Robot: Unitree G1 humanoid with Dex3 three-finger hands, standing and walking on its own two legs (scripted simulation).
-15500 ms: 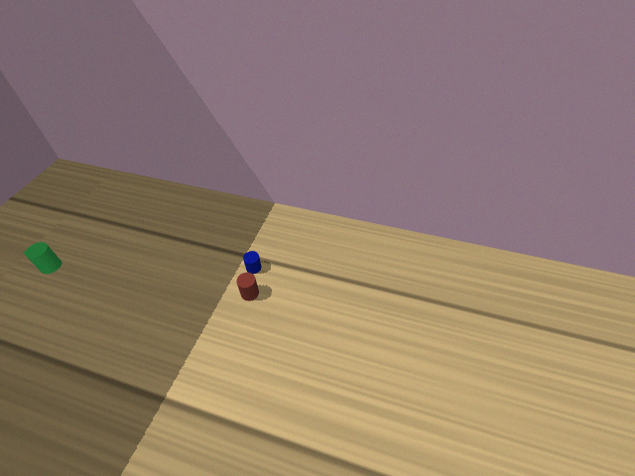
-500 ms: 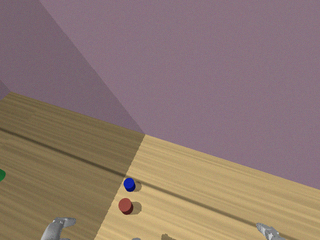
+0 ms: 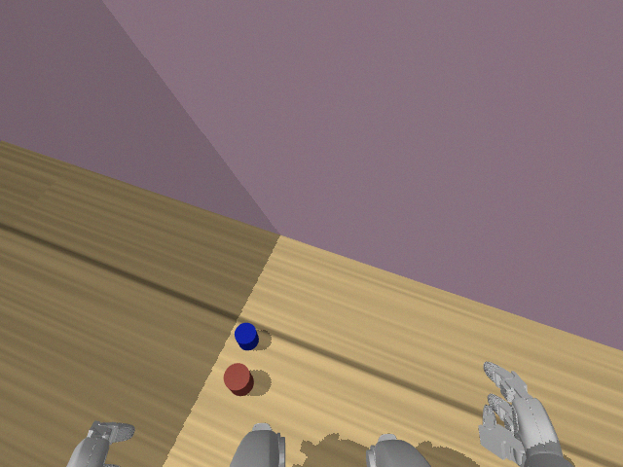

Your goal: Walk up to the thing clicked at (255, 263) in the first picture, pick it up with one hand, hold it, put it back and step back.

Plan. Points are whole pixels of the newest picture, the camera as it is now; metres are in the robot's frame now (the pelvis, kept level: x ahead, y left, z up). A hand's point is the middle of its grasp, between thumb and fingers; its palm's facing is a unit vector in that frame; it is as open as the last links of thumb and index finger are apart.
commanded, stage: rise first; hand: left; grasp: from above
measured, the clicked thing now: (247, 336) +0.48 +0.20 -0.66
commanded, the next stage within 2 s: none
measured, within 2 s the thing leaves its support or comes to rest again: neither
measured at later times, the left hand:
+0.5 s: hand out of the picture +0.13 +0.27 -0.20, palm faces -0.29 -0.78 -0.55, open 14.3 cm
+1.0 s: hand (187, 387) +0.30 +0.28 -0.39, palm faces -0.45 -0.25 -0.85, open 14.1 cm
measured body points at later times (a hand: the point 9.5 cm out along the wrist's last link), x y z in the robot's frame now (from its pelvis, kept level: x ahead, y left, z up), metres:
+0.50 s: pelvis -0.03 +0.00 -0.06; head +0.10 +0.02 +0.37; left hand +0.15 +0.31 -0.16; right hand +0.16 -0.25 -0.15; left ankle +0.02 +0.12 -0.66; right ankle -0.02 -0.14 -0.66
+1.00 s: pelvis -0.09 -0.01 -0.26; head +0.12 +0.00 +0.14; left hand +0.32 +0.29 -0.34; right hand +0.03 -0.29 -0.39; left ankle +0.02 +0.12 -0.66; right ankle -0.02 -0.14 -0.66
